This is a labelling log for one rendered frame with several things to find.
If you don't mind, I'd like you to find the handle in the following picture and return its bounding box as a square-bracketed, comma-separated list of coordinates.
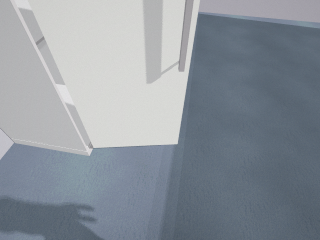
[178, 0, 194, 72]

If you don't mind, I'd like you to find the fridge door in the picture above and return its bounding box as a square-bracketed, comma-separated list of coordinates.
[28, 0, 200, 148]

